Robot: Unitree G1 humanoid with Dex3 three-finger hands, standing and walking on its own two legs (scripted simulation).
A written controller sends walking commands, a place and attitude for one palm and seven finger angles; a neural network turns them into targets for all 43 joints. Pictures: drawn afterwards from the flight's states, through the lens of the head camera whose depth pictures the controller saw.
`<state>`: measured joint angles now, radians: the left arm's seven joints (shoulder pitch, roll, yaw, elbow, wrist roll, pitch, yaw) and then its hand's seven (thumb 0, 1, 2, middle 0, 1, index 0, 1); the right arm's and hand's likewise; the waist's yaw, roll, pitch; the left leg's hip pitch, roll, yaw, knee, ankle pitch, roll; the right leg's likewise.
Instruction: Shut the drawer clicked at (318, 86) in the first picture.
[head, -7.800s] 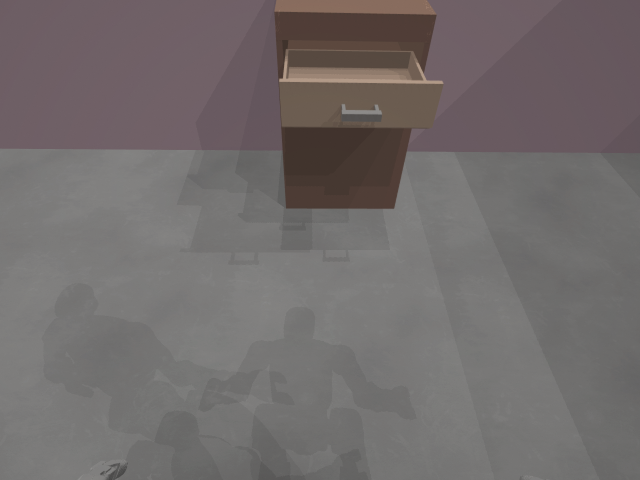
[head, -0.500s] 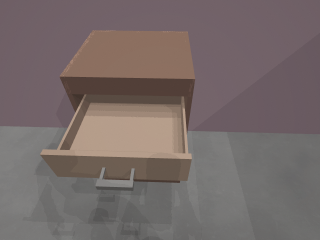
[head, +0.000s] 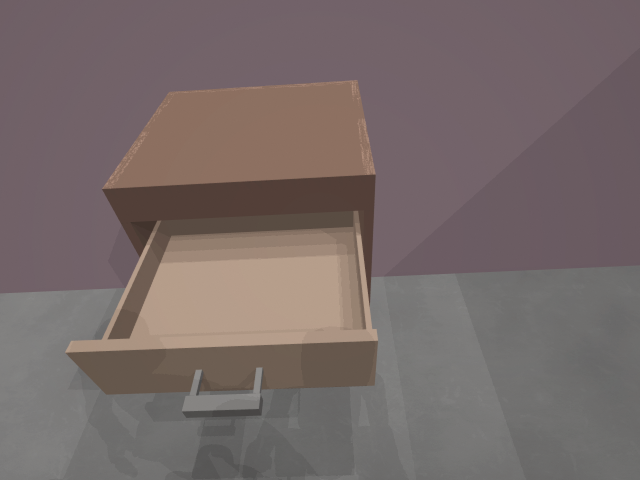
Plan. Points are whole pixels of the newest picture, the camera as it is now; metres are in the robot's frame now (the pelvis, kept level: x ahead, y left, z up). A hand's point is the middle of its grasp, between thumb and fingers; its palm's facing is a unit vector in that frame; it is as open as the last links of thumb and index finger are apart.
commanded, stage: look again from close up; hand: left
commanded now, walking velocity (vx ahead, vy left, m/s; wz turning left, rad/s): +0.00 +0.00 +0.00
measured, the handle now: (226, 390) +0.28 +0.17 -0.09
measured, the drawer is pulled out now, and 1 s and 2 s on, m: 0.29 0.28 0.28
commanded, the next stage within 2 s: raise the hand and make a fist in 0.24 s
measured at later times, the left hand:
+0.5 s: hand (195, 469) +0.17 +0.17 -0.05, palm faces +0.29 -0.94 -0.15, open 7.2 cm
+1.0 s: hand out of the picture +0.14 +0.16 -0.02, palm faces +0.06 -1.00 -0.01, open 4.7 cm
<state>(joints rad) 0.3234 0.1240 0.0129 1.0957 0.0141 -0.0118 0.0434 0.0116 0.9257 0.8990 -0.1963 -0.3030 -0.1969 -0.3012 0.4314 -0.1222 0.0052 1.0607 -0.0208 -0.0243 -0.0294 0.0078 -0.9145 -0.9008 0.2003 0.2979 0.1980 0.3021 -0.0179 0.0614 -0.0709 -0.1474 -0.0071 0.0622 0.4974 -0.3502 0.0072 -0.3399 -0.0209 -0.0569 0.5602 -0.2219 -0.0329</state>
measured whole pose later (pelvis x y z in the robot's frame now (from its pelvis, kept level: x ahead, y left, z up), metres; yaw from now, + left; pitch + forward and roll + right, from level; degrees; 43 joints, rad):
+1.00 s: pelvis -0.03 +0.00 -0.09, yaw +4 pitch +15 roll -2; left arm 0.57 0.14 0.02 -0.20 -0.20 -0.46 -0.21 0.02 0.90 0.90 -0.69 -0.83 -0.68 -0.83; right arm 0.17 -0.15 0.04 0.49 0.02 -0.25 0.00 0.02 -0.91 -0.90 0.21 0.30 0.20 0.30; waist 0.04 0.02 -0.12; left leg -0.85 0.00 -0.03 1.20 -0.61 0.01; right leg -0.96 -0.06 -0.14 1.11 -0.42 -0.04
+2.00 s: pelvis +0.00 +0.01 -0.08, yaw +3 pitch +14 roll -2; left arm 0.99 0.12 -0.14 -0.55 -0.08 -0.38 -0.06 0.01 0.91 0.90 -1.39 -1.60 -1.39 -1.60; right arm 0.25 -0.19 -0.02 0.34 0.02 -0.14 0.00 0.02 -0.91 -0.90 0.20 0.30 0.20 0.30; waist 0.02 0.03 -0.16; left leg -0.74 0.00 -0.01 1.14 -0.64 0.02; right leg -0.86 -0.05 -0.12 1.08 -0.45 -0.02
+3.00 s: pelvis -0.01 +0.01 -0.10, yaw +3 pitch +19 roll -1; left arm 0.71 0.10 -0.16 -0.28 -0.04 -0.44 0.02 0.01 0.91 0.90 -1.39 -1.60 -1.39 -1.60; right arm 0.24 -0.20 0.00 0.38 0.00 -0.13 0.00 0.02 -0.91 -0.90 0.20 0.30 0.20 0.30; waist -0.01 0.01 -0.18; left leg -0.93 0.00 0.00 1.27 -0.68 0.02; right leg -1.06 -0.06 -0.11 1.20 -0.48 -0.03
